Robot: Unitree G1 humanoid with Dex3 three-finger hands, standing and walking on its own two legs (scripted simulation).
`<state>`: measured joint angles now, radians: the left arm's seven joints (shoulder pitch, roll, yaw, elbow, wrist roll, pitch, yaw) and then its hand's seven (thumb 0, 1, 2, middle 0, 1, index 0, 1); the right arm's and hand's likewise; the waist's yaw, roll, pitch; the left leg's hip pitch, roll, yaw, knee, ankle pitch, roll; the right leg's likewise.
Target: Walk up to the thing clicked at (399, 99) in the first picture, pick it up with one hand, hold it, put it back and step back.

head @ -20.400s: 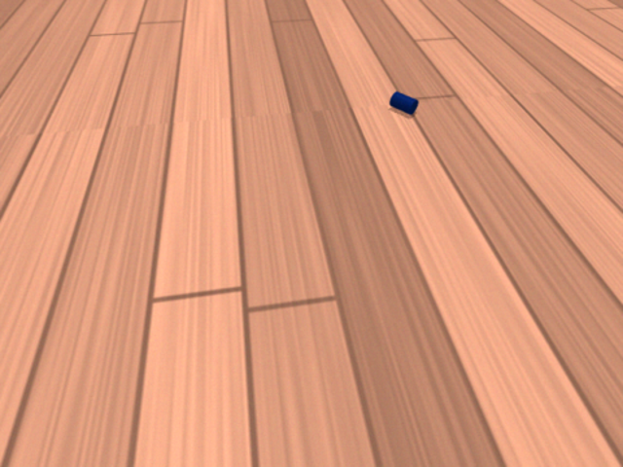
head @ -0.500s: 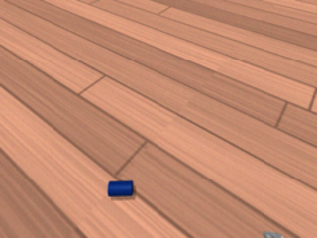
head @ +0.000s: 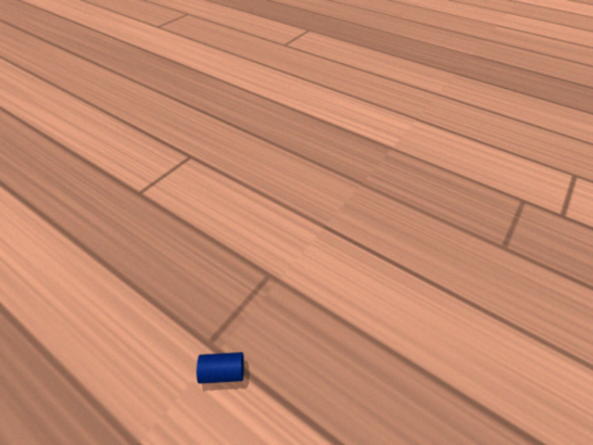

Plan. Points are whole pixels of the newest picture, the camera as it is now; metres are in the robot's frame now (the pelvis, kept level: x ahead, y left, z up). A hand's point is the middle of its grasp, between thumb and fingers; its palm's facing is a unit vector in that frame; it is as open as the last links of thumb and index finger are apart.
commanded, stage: stand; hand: left
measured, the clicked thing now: (221, 367) +0.49 +0.23 -0.74
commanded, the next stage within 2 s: none
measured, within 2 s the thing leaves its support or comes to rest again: neither
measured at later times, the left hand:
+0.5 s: hand out of the picture +0.05 +0.26 -0.16, palm faces -0.02 -0.94 -0.34, open 7.3 cm
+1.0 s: hand out of the picture +0.08 +0.25 -0.15, palm faces -0.01 -0.94 -0.34, open 7.3 cm
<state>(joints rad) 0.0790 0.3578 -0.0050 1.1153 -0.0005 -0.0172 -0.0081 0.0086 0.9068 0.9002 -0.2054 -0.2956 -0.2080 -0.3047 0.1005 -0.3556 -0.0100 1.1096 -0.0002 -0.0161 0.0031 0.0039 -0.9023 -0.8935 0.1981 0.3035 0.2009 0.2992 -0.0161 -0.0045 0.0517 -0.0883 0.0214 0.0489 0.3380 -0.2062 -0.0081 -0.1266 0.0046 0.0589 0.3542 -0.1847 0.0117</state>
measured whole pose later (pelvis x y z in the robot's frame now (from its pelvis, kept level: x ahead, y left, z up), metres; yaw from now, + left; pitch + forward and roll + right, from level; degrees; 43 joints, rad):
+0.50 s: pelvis -0.01 +0.00 +0.00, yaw +1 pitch -2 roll +0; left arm 0.11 0.36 -0.01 1.15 0.01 -0.01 -0.01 0.01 0.91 0.90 -0.21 -0.30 -0.21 -0.30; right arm 0.11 -0.34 -0.01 1.16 -0.01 -0.01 0.01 0.00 -0.90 -0.89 0.20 0.30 0.20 0.30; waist -0.01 0.00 0.04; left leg -0.11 0.01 0.03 0.30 -0.17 -0.01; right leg -0.13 0.00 0.04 0.31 -0.15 0.01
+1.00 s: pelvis +0.01 +0.00 +0.00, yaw +1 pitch -1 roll +0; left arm 0.09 0.35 -0.01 1.13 0.00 -0.01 0.00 0.01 0.91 0.90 -0.21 -0.30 -0.21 -0.30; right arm 0.09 -0.35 0.00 1.14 -0.01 -0.01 0.00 0.00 -0.90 -0.89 0.20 0.30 0.20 0.30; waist -0.01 0.00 0.04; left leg -0.09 0.02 0.03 0.30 -0.19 -0.01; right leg -0.11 0.00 0.04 0.31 -0.17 0.01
